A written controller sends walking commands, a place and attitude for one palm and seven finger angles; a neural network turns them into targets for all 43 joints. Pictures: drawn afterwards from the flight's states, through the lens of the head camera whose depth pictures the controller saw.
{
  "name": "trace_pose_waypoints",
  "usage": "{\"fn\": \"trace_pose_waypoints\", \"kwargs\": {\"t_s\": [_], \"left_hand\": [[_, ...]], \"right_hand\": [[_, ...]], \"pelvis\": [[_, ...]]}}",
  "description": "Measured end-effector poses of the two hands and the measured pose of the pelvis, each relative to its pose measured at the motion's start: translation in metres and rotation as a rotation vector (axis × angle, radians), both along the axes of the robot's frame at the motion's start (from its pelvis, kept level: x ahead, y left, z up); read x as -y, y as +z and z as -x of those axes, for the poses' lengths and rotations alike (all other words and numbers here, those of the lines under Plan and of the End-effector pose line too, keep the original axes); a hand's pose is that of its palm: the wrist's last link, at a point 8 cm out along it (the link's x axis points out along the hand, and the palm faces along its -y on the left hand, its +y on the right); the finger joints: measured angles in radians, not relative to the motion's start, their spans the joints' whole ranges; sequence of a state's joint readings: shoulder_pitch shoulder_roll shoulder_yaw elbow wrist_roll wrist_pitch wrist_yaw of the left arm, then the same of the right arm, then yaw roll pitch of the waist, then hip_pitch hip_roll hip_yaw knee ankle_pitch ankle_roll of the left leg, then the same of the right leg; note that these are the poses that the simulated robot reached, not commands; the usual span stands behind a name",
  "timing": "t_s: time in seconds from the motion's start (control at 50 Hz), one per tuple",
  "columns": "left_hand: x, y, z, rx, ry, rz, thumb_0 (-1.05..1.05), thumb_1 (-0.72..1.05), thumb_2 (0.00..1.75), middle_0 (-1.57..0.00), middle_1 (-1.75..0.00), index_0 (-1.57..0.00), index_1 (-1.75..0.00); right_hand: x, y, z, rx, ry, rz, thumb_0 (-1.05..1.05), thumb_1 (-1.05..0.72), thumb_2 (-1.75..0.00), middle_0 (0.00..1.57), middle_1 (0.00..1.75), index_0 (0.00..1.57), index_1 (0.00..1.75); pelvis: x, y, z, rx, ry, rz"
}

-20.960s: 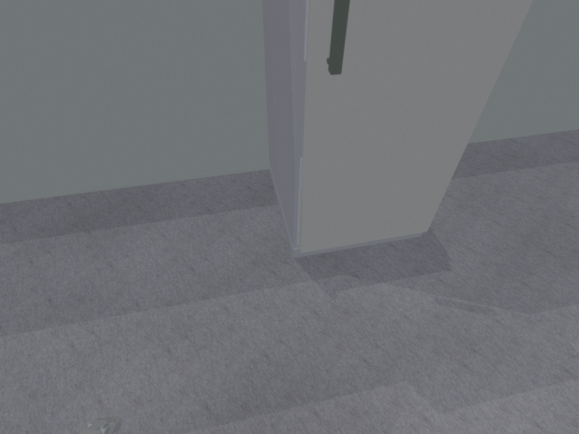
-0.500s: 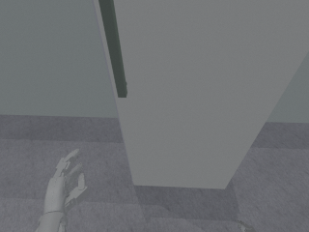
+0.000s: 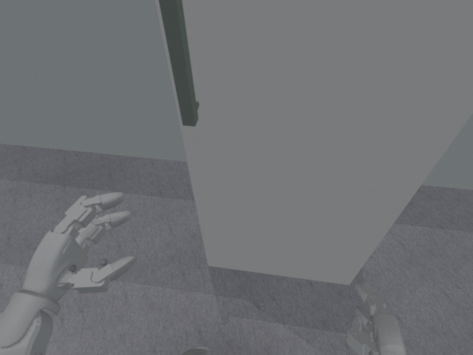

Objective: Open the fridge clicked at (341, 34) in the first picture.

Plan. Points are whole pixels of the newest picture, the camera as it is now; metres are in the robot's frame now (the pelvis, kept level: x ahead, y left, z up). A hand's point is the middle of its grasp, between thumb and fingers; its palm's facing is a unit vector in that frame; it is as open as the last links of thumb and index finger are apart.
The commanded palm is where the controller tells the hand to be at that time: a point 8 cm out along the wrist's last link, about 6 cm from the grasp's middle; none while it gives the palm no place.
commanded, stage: raise the hand to about handle height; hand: left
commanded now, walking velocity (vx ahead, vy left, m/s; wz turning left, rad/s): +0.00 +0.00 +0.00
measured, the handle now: (179, 22) +0.53 +0.14 +0.31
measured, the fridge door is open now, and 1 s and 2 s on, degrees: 0 0 0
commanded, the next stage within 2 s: move the hooked fingers beside the handle in 1.40 s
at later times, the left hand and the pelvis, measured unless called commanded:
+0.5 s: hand (28, 190) +0.26 +0.29 +0.20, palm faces +0.01 -0.99 -0.13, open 13.1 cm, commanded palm +0.23 +0.34 +0.21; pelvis +0.02 +0.05 +0.03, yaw -1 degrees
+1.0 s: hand out of the picture +0.27 +0.34 +0.29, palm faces +0.09 -0.98 -0.15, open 13.9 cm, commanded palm +0.23 +0.37 +0.29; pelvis -0.01 +0.04 +0.03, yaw +0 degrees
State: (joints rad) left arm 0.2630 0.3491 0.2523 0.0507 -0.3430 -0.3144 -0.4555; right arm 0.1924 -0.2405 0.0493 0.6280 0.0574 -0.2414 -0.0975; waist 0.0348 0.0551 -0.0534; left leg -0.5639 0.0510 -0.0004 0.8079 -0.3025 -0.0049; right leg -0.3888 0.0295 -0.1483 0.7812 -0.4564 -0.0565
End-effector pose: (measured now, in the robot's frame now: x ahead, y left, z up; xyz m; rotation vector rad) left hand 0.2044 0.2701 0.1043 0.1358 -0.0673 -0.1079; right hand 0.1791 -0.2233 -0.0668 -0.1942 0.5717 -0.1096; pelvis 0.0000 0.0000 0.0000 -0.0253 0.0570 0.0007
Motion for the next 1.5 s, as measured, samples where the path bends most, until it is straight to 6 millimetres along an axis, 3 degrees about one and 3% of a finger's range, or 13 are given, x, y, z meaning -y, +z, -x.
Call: {"fn": "trace_pose_waypoints", "kwargs": {"t_s": [0.08, 0.2, 0.38, 0.58, 0.74, 0.84, 0.94, 1.02, 1.12, 1.2, 1.3, 1.38, 1.5], "left_hand": [[-0.015, -0.001, -0.027, -0.157, 0.006, 0.032, 0.0, 0.19, 0.6, -0.25, -0.76, -0.25, -0.76], [-0.04, 0.045, -0.029, 0.043, 0.116, 0.064, 0.0, 0.06, 0.54, -0.26, -0.85, -0.26, -0.85], [-0.055, 0.046, -0.035, -0.06, 0.064, 0.045, 0.0, -0.16, 0.45, -0.28, -0.99, -0.28, -0.98], [-0.093, 0.125, -0.034, 0.151, 0.126, 0.02, -0.01, -0.38, 0.35, -0.29, -1.13, -0.3, -1.13], [-0.102, 0.129, -0.035, 0.004, 0.131, 0.006, -0.01, -0.47, 0.31, -0.3, -1.19, -0.3, -1.19], [-0.101, 0.169, -0.03, 0.145, 0.112, -0.027, -0.01, -0.49, 0.31, -0.3, -1.2, -0.3, -1.2], [-0.12, 0.195, -0.034, 0.148, 0.173, -0.015, -0.01, -0.49, 0.3, -0.31, -1.2, -0.31, -1.2], [-0.119, 0.183, -0.043, 0.036, 0.177, -0.007, -0.01, -0.5, 0.3, -0.3, -1.2, -0.3, -1.2], [-0.091, 0.155, -0.047, -0.029, 0.077, -0.001, -0.01, -0.5, 0.3, -0.3, -1.2, -0.3, -1.2], [-0.078, 0.165, -0.042, 0.09, 0.067, -0.002, -0.02, -0.49, 0.3, -0.3, -1.2, -0.3, -1.2], [-0.092, 0.186, -0.043, 0.155, 0.159, 0.02, -0.02, -0.5, 0.3, -0.31, -1.2, -0.31, -1.2], [-0.095, 0.175, -0.054, 0.039, 0.189, 0.003, -0.01, -0.5, 0.3, -0.3, -1.2, -0.3, -1.2], [-0.067, 0.16, -0.063, 0.004, 0.081, -0.022, -0.01, -0.5, 0.3, -0.3, -1.2, -0.3, -1.2]], "right_hand": [[0.0, 0.0, 0.022, -0.034, -0.069, -0.034, 0.02, -0.9, -0.9, 0.21, 0.3, 0.2, 0.3], [0.008, 0.01, 0.037, -0.052, -0.099, 0.008, 0.02, -0.9, -0.9, 0.21, 0.3, 0.2, 0.3], [-0.006, 0.035, 0.007, 0.03, -0.07, 0.069, 0.02, -0.9, -0.9, 0.2, 0.3, 0.2, 0.3], [-0.065, 0.061, -0.031, 0.154, 0.065, -0.003, 0.02, -0.9, -0.9, 0.2, 0.3, 0.2, 0.3], [-0.085, 0.057, -0.025, 0.111, 0.113, -0.037, 0.02, -0.9, -0.9, 0.21, 0.3, 0.2, 0.3], [-0.083, 0.055, -0.013, 0.088, 0.115, -0.027, 0.02, -0.9, -0.9, 0.21, 0.3, 0.2, 0.3], [-0.07, 0.05, -0.002, 0.069, 0.092, -0.032, 0.02, -0.9, -0.9, 0.21, 0.3, 0.2, 0.3], [-0.054, 0.044, 0.006, 0.052, 0.067, -0.034, 0.02, -0.9, -0.9, 0.21, 0.3, 0.2, 0.3], [-0.037, 0.043, 0.012, 0.048, 0.033, -0.018, 0.02, -0.9, -0.9, 0.2, 0.3, 0.2, 0.3], [-0.029, 0.049, 0.012, 0.073, 0.02, -0.001, 0.02, -0.9, -0.9, 0.2, 0.3, 0.2, 0.3], [-0.025, 0.05, 0.003, 0.094, 0.026, -0.012, 0.02, -0.9, -0.9, 0.2, 0.3, 0.2, 0.3], [-0.023, 0.045, -0.005, 0.083, 0.037, -0.028, 0.02, -0.9, -0.9, 0.2, 0.3, 0.2, 0.3], [-0.021, 0.042, -0.016, 0.074, 0.036, -0.036, 0.02, -0.9, -0.9, 0.2, 0.3, 0.2, 0.3]], "pelvis": [[-0.003, 0.008, -0.008, -0.003, -0.034, -0.016], [-0.015, 0.016, -0.024, 0.008, -0.05, -0.016], [-0.038, 0.023, -0.021, 0.044, -0.033, -0.005], [-0.05, 0.03, -0.011, 0.102, -0.01, 0.001], [-0.054, 0.033, 0.003, 0.124, 0.004, 0.0], [-0.051, 0.034, 0.007, 0.143, 0.003, -0.003], [-0.046, 0.035, 0.011, 0.145, 0.005, -0.005], [-0.044, 0.034, 0.014, 0.135, 0.004, -0.005], [-0.04, 0.033, 0.013, 0.136, -0.007, -0.006], [-0.033, 0.033, 0.008, 0.145, -0.016, -0.007], [-0.026, 0.033, 0.003, 0.147, -0.012, -0.008], [-0.024, 0.033, 0.001, 0.132, -0.003, -0.009], [-0.021, 0.033, -0.007, 0.118, -0.011, -0.014]]}}
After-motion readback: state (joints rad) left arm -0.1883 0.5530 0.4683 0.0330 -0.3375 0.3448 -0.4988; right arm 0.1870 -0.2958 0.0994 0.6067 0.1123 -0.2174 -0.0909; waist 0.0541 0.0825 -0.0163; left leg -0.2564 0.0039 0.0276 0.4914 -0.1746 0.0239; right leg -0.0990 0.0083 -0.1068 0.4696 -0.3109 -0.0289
